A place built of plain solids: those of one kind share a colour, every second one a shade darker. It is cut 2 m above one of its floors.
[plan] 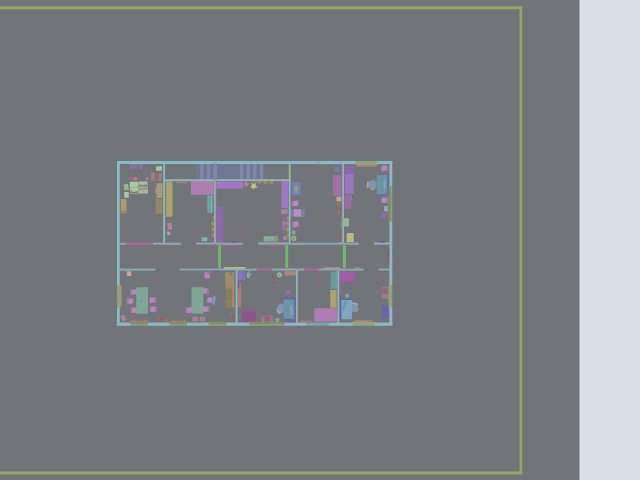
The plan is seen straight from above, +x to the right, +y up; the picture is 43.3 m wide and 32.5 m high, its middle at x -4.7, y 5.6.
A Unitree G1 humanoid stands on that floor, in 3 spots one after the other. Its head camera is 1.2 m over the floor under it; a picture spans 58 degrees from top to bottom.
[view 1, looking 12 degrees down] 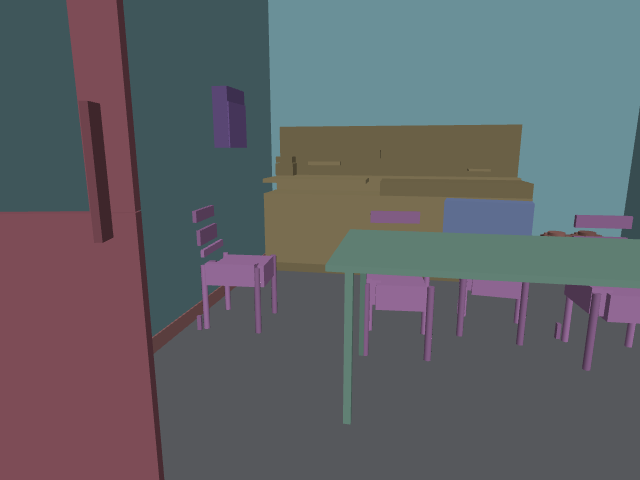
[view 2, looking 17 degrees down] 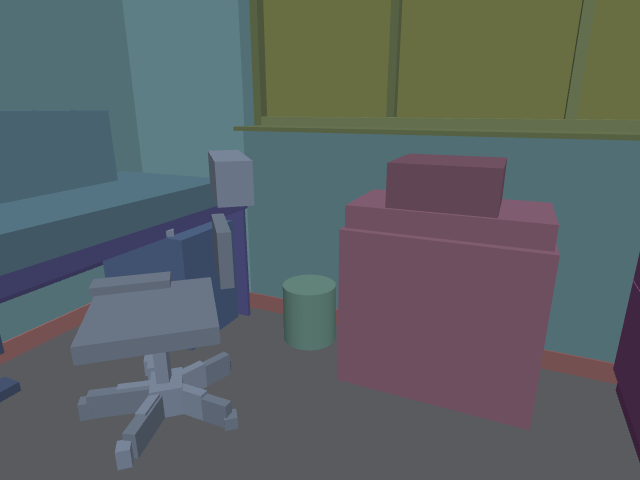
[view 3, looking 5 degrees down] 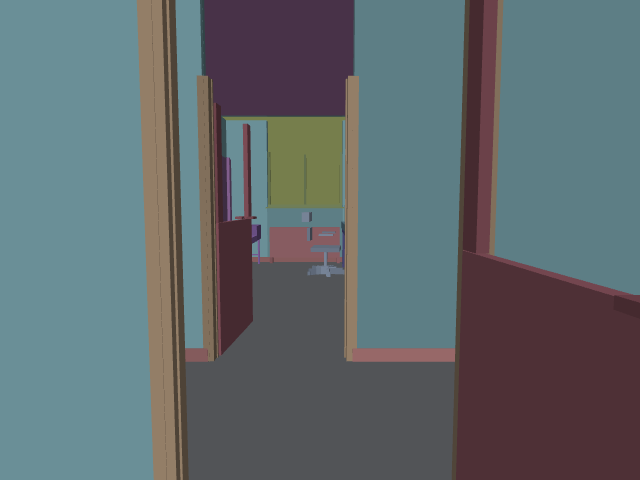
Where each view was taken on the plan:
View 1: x -15.05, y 2.10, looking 11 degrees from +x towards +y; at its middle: kitchenette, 4.13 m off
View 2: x -8.50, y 2.10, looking -66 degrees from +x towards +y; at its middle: wall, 2.40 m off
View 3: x -1.25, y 2.10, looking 90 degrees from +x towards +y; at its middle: radiator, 8.49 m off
